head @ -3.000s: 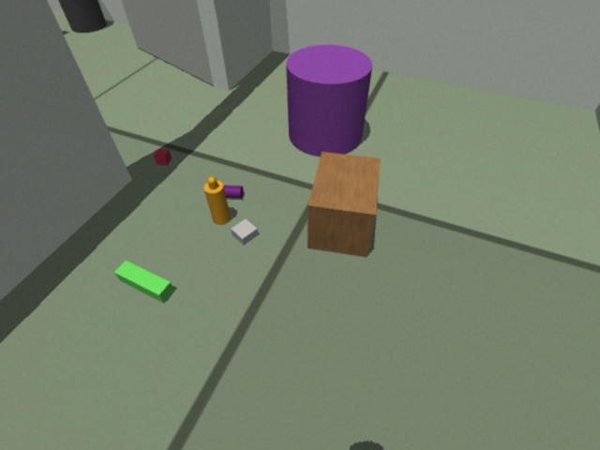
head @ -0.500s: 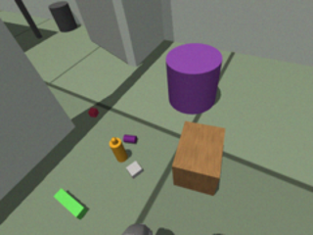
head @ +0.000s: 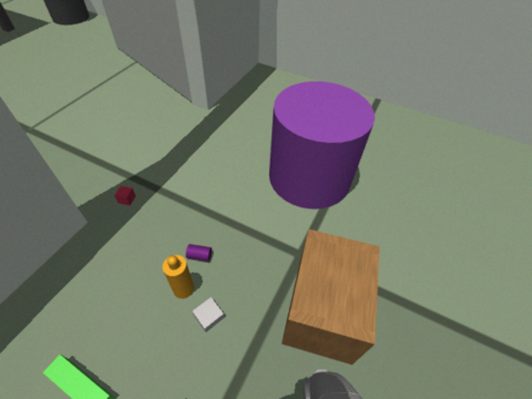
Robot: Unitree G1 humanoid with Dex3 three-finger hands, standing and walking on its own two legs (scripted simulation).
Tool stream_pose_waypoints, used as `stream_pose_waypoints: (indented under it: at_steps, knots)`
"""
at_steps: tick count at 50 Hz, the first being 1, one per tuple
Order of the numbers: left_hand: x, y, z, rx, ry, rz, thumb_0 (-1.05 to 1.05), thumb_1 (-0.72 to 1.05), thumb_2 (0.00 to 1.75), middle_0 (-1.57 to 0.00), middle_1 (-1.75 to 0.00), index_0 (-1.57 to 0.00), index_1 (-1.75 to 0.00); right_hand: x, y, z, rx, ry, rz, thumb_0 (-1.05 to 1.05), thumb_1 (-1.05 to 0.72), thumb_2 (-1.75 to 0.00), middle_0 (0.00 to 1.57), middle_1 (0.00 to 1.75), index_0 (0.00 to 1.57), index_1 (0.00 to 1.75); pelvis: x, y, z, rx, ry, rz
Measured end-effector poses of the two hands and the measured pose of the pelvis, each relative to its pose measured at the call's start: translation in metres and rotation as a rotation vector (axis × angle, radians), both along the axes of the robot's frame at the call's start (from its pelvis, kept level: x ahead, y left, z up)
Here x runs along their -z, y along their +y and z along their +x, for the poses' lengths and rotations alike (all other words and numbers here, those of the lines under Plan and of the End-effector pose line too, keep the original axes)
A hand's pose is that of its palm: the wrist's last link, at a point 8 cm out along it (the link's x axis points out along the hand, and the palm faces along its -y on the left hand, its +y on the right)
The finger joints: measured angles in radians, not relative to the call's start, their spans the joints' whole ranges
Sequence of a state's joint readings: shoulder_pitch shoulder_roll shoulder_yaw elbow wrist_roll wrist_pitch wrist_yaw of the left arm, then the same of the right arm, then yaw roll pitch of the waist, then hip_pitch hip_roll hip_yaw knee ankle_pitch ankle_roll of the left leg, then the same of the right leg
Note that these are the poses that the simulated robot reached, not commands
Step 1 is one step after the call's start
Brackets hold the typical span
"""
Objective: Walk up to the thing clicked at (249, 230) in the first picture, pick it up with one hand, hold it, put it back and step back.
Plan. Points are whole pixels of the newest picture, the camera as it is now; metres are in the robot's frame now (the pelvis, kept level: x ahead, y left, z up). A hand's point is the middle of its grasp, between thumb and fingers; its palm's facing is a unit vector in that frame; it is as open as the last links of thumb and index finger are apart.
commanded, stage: walk up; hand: left
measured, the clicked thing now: (208, 314) +0.49 +0.19 -0.75
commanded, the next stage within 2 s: none
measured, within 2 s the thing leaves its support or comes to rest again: neither
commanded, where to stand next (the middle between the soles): +0.14 -0.01 m, yaw -3 degrees
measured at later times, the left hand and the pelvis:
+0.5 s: hand out of the picture +0.14 +0.26 -0.14, palm faces -0.06 -0.92 -0.38, open 7.4 cm; pelvis +0.06 +0.00 -0.01, yaw -2 degrees
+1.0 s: hand out of the picture +0.14 +0.26 -0.16, palm faces -0.07 -0.94 -0.34, open 7.4 cm; pelvis +0.09 +0.01 +0.00, yaw -3 degrees
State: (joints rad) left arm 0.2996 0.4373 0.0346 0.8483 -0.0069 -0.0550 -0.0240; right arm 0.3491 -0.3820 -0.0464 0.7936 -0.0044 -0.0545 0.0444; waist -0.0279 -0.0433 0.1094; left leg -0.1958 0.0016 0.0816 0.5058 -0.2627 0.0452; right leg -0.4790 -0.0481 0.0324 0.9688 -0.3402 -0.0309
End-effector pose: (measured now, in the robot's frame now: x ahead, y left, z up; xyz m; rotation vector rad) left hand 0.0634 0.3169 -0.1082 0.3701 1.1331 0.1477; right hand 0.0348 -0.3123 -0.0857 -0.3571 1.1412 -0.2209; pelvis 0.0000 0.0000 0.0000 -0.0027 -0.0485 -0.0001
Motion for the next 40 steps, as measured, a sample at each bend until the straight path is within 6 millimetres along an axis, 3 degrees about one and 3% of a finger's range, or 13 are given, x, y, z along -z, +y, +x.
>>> stream_pose_waypoints:
  at_steps: [5, 9, 14, 18, 22, 29, 35, 40]
  knots:
    - [-0.005, -0.008, 0.038, 0.04, 0.006, 0.021, 0.01, 0.91, 0.9, -0.2, -0.3, -0.2, -0.3, 0.015, 0.001, 0.005, 0.034, 0.035, 0.021, 0.0, -0.9, -0.9, 0.21, 0.3, 0.2, 0.3, 0.003, -0.001, 0.021, 0.02, -0.001, 0.02]
    - [-0.002, -0.02, 0.065, 0.055, -0.019, 0.049, 0.01, 0.91, 0.9, -0.2, -0.3, -0.2, -0.3, 0.039, -0.004, 0.017, 0.053, 0.054, 0.052, 0.01, -0.9, -0.9, 0.21, 0.3, 0.2, 0.3, 0.014, -0.01, 0.035, 0.029, -0.001, 0.034]
    - [-0.005, -0.037, 0.082, 0.062, -0.057, 0.036, 0.01, 0.91, 0.89, -0.2, -0.3, -0.2, -0.3, 0.053, -0.002, 0.042, 0.042, 0.05, 0.083, 0.01, -0.91, -0.9, 0.21, 0.3, 0.2, 0.3, 0.016, -0.016, 0.041, 0.039, -0.014, 0.021]
    - [-0.013, -0.039, 0.081, 0.045, -0.072, 0.024, 0.01, 0.9, 0.89, -0.2, -0.3, -0.2, -0.3, 0.045, -0.003, 0.058, 0.013, 0.034, 0.082, 0.01, -0.91, -0.9, 0.21, 0.3, 0.2, 0.3, 0.008, -0.014, 0.047, 0.033, -0.011, 0.03]
    - [-0.013, -0.028, 0.075, 0.031, -0.057, 0.021, 0.01, 0.9, 0.89, -0.2, -0.3, -0.21, -0.3, 0.035, -0.006, 0.065, 0.001, 0.029, 0.045, 0.0, -0.91, -0.9, 0.21, 0.3, 0.2, 0.3, 0.006, -0.006, 0.053, 0.034, -0.008, 0.021]
    - [0.015, 0.003, 0.07, -0.036, -0.001, -0.013, 0.01, 0.9, 0.89, -0.2, -0.3, -0.2, -0.3, 0.025, 0.001, 0.06, 0.024, 0.042, -0.046, 0.0, -0.91, -0.9, 0.2, 0.3, 0.2, 0.3, 0.014, 0.014, 0.06, 0.034, -0.021, 0.019]
    - [0.026, 0.009, 0.063, -0.046, 0.085, -0.044, 0.01, 0.91, 0.9, -0.2, -0.3, -0.2, -0.3, 0.013, 0.013, 0.065, 0.034, 0.038, -0.053, 0.01, -0.91, -0.9, 0.21, 0.3, 0.2, 0.3, 0.008, 0.018, 0.067, 0.044, -0.001, 0.006]
    - [0.027, 0.005, 0.056, -0.049, 0.149, -0.027, 0.01, 0.91, 0.9, -0.2, -0.3, -0.2, -0.3, 0.017, 0.01, 0.082, 0.029, 0.029, -0.033, 0.01, -0.9, -0.9, 0.21, 0.3, 0.2, 0.3, 0.008, 0.014, 0.071, 0.054, 0.0, -0.015]
